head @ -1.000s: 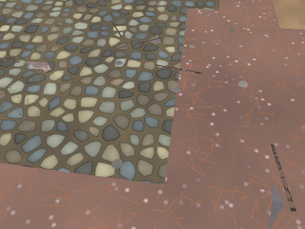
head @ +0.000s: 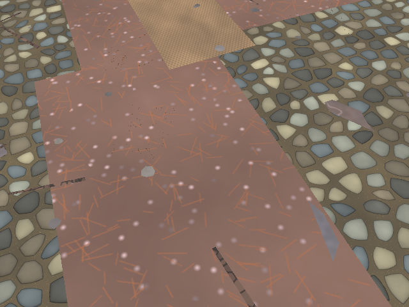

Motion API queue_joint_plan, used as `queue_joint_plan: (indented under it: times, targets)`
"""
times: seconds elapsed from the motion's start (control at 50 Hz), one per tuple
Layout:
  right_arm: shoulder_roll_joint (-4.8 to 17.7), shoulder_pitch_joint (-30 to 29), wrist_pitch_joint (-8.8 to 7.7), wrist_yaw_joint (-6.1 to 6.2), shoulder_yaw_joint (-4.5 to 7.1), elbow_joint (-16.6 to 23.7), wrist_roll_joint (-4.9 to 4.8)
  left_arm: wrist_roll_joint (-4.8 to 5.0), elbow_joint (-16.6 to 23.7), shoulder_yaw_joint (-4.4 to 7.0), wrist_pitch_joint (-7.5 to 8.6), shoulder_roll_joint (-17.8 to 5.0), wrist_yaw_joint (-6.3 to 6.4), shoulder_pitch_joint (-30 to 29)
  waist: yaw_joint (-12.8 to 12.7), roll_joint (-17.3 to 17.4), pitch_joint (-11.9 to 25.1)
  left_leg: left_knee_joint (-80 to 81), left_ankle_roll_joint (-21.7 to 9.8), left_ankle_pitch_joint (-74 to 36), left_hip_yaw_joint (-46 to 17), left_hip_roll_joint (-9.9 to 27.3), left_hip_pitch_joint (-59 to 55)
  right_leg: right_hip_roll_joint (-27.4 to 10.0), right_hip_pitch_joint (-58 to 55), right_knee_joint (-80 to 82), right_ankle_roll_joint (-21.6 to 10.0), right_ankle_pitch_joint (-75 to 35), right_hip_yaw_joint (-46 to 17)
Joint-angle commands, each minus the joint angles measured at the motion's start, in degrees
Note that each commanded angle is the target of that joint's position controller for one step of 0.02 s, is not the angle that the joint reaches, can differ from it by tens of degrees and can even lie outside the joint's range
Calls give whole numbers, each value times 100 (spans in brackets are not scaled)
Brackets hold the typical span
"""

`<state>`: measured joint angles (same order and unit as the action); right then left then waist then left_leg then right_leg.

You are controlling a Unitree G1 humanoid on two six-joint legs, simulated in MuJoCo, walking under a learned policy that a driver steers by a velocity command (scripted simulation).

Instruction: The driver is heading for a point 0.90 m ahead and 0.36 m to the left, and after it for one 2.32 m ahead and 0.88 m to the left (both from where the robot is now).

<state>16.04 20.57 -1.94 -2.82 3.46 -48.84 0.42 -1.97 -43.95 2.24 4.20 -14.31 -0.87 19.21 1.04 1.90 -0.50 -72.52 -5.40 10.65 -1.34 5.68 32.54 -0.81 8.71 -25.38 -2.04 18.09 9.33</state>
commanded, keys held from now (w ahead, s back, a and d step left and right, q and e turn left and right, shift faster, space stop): w+q+shift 0.90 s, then w+e+shift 0.10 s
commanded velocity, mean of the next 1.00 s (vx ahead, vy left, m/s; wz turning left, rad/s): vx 0.99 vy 0.00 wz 0.87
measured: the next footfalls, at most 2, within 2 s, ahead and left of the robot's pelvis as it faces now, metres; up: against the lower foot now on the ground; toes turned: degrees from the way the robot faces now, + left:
left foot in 0.28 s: +0.41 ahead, +0.04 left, +0.00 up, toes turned +18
right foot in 0.70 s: +0.87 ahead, +0.07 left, +0.00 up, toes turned +42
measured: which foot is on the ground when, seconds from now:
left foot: up 0.00-0.26, down 0.28-0.68, up 0.70-1.00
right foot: down 0.00-0.28, up 0.30-0.68, down 0.70-1.00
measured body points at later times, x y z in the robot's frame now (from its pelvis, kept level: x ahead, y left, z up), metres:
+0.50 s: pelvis +0.43 +0.05 -0.01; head +0.45 +0.05 +0.44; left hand +0.57 +0.33 -0.07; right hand +0.51 -0.23 -0.14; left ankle +0.37 +0.03 -0.74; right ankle +0.60 -0.11 -0.66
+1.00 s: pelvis +0.84 +0.22 -0.01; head +0.85 +0.24 +0.44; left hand +0.56 +0.34 -0.13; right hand +1.18 +0.28 -0.05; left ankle +0.83 +0.40 -0.66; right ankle +0.85 +0.05 -0.74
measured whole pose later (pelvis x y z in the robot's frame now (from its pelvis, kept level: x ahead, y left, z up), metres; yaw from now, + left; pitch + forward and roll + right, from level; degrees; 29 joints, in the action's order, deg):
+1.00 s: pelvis +0.84 +0.22 -0.01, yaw +53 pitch +2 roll -3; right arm 19.3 -0.2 -0.8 -4.6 1.6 -34.7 2.2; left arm -1.9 -51.6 3.4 6.1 -18.4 -0.6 30.4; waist -4.7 3.0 -0.3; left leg -59.9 -6.3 4.2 -1.8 2.2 45.8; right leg 0.8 -3.5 -14.3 1.6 19.0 11.7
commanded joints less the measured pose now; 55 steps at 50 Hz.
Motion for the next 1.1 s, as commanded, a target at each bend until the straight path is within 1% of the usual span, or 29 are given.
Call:
queue_joint_plan:
  times: [0.02, 0.1, 0.14, 0.18, 0.24, 0.26, 0.28, 0.3, 0.32, 0.34, 0.36, 0.38, 0.42, 0.46, 0.52, 0.6, 0.64, 0.66, 0.68, 0.7, 0.72, 0.74, 0.76, 0.78, 0.86, 0.96, 1.02, 1.06, 1.1]
  targets:
    - [-54, -313, 117, -120, -6, 380, 28, 98, 21, 88, 212, -303, -2, 209, -17, -825, -542, -240, 14, -619, 14, 203, 1233, -1186, -327, 1690, 334, -1460, -494]
    - [-9, -1258, 108, -183, -86, 750, 7, 44, -272, 51, 283, -242, 61, 482, -3, -726, -873, 748, -155, -1295, 663, -94, 1437, -933, -583, 1800, 311, -3691, 470]
    - [30, -1612, 97, -239, -146, 931, 32, 33, -371, 60, 251, -414, 158, 459, 91, -536, -1003, 1747, -323, -1334, 988, -199, 1177, -938, -811, 1854, 375, -4497, 784]
    - [143, -1627, 113, -243, -166, 990, 3, 24, -382, 101, 228, -754, 274, 410, 257, -578, -750, 2508, -527, -1327, 1452, -626, 201, -1016, -1017, 1421, 419, -6863, 968]
    - [723, 267, 227, -118, 39, 520, -20, -31, -220, 277, 45, -1362, 446, -142, 1352, -973, 371, 2536, -820, -522, 1368, -1069, -1948, -1405, -1176, -965, 335, -9080, 760]
    - [1056, 1514, 238, -23, 216, 135, 6, -58, -66, 318, -37, -1445, 417, -557, 1897, -806, 799, 2880, -1049, -85, 922, -1057, -3241, -1416, -548, -2687, 203, -8446, 527]
    - [1216, 1758, 198, 102, 369, -30, -75, 4, -60, 304, -88, -1220, 275, -734, 1874, -3, 686, 3675, -1310, -46, 371, -893, -4051, -595, 459, -5068, 93, -4198, 541]
    - [1371, 1039, 219, 164, 399, -27, -130, -125, 221, 11, 6, -215, 140, -880, 1046, 1272, -187, 3324, -1436, -859, -827, -516, -3947, 428, 2546, -7070, 102, 881, 128]
    - [1664, 593, 212, 151, 400, 251, 11, 2, 895, -67, 149, -152, 112, -458, 327, 1296, 717, 4452, -2443, -150, -3494, 317, -4868, 511, 3981, -7595, 251, 1032, -1115]
    - [1425, 509, 193, 192, 401, 392, 72, -80, 943, -91, 322, -484, 93, -578, 376, 456, 657, 5800, -2335, 1746, -4651, 809, -4653, 204, 4314, -7032, 173, 753, -1544]
    - [1040, 363, 148, 223, 324, 369, 109, -69, 844, -44, 370, -754, 79, -717, 147, -417, -34, 6191, -2021, 2175, -4482, 745, -3786, -68, 4181, -6406, 176, 355, -1556]
    - [941, 134, 80, 228, 281, 350, 85, -163, 811, -56, 320, -727, 99, -867, -109, -809, -351, 6210, -1784, 1796, -3982, 502, -3006, -241, 3847, -5980, 233, 254, -1522]
    - [860, -17, -147, 285, 209, 408, 18, -283, 803, -124, 58, -633, 102, -855, -401, -938, -600, 6218, -1655, 904, -3215, 59, -1765, -540, 3201, -5208, 485, 184, -1501]
    - [955, -55, -299, 277, 213, 449, -8, -264, 1004, -183, -79, -544, 57, -1327, -340, -906, -723, 6421, -1542, 287, -2493, -397, -966, -657, 2693, -4057, 668, -195, -1207]
    - [962, 292, -332, 237, 255, 345, -57, -75, 1401, -299, -79, -304, -32, -2288, 133, -474, -693, 6238, -1165, -1357, -1905, -805, -1083, -464, 2226, -2177, 624, -1699, -918]
    - [1107, 597, -305, 188, 340, 261, -71, 45, 1603, -290, -38, -395, 0, -2628, 501, 87, -234, 5786, -811, -2886, -2052, -619, -2309, -13, 1785, -851, 384, -2344, -867]
    - [1255, 385, -317, 230, 381, 328, -59, 49, 1477, -159, 1, -720, 77, -2082, 197, 173, 198, 5040, -535, -3976, -2144, -599, -2627, 261, 758, -418, 300, -1984, -977]
    - [1454, 203, -328, 221, 423, 376, -16, 88, 1303, -17, 27, -1041, 149, -1358, -226, 216, 680, 4144, -404, -4419, -2172, -591, -2699, 317, -58, -489, 246, -1527, -1077]
    - [1581, -234, -352, 195, 446, 479, 9, 100, 1003, 126, 44, -1311, 238, -121, -1013, 198, 1205, 2831, -306, -4182, -2068, -737, -2224, 126, -1315, -530, 192, -1128, -1106]
    - [997, -460, -417, 194, 295, 656, 31, -43, 745, 297, 59, -1689, 362, 1181, -1488, -310, 1881, 982, -275, -2407, -1714, -1014, -1310, -848, -2679, -644, 60, 624, -2019]
    - [-22, 201, -387, 222, 18, 925, -218, -343, 751, 337, 76, -2001, 337, 1014, -727, -2052, 2352, -625, -143, 2054, -1115, -1535, 417, -2577, -3691, 340, -318, 2188, -4938]
    - [420, 167, -302, 262, -38, 978, -150, -226, 851, 383, 21, -1730, 262, 223, -494, -2073, 2064, -1015, -223, 1387, -782, -1118, 1076, -2555, -2999, 1167, -562, 3444, -6230]
    - [759, -292, -200, 238, 37, 891, -8, -156, 940, 267, -8, -1133, 235, -367, -452, -1222, 1149, -842, -192, 752, -576, -748, 1148, -2206, -2083, 1205, -522, 3222, -5114]
    - [817, -504, -137, 156, 60, 890, 76, -131, 819, 204, -22, -859, 200, -447, -395, -591, 682, -593, -142, 490, -454, -542, 1020, -1957, -1432, 1118, -469, 2076, -4120]
    - [264, -1071, 118, -124, -103, 1288, 172, 22, 80, 91, 154, -479, 91, 217, -185, -651, -51, -390, -90, 322, -371, -24, 1217, -1543, -536, 1398, -193, -120, -2079]
    - [243, -1916, 82, -192, -261, 1761, 175, -21, -216, 57, 379, -610, -5, 357, -7, -533, -637, 1060, -72, -811, -429, -249, 1155, -1207, 183, 2024, -254, -1915, -687]
    - [278, -2621, -36, -284, -356, 1878, 198, 73, -458, 82, 334, -940, 5, 765, -156, -271, -964, 2800, -223, -1074, 463, -553, 272, -1148, 171, 2656, -383, -2986, -332]
    - [269, -2754, -97, -243, -399, 1836, 234, 113, -682, 82, 261, -1175, 17, 1034, -124, -425, -820, 3311, -338, -923, 900, -708, -387, -1156, -446, 2304, -516, -5181, -311]
    - [562, -1925, -143, -79, -278, 1579, 303, 96, -786, 135, 196, -1594, 93, 1032, 408, -854, -20, 3475, -422, -95, 771, -1033, -1570, -1352, -993, 699, -504, -7584, -364]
